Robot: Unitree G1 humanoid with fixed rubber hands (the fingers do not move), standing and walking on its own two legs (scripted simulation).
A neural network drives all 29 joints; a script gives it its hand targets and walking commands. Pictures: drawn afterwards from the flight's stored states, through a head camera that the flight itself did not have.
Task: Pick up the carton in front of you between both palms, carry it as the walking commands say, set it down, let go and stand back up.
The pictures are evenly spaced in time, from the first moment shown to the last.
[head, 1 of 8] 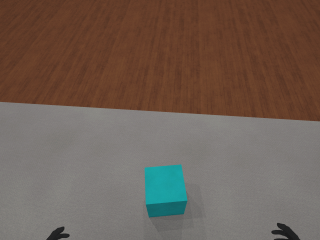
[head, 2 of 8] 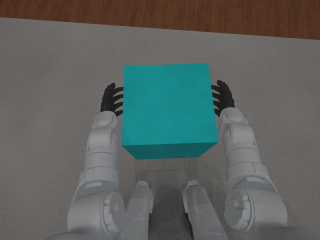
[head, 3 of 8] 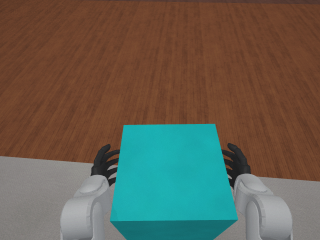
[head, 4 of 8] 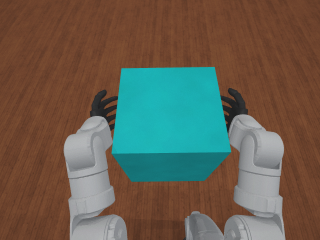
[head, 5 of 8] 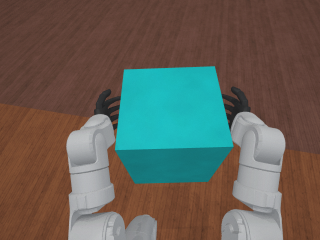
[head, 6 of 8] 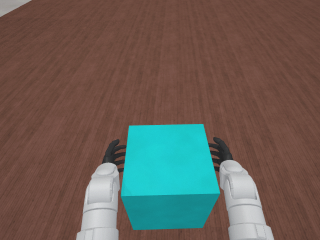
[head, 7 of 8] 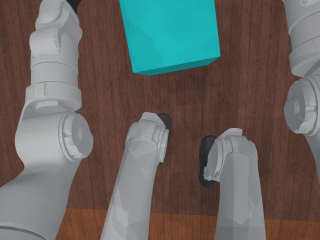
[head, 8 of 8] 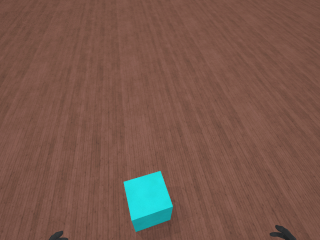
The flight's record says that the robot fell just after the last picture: no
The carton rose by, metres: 1.04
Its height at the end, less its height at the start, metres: +0.32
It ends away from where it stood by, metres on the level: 4.47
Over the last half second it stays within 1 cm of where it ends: yes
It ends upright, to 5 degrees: yes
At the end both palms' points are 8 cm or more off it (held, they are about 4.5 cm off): yes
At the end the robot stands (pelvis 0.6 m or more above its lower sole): yes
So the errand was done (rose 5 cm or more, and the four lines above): yes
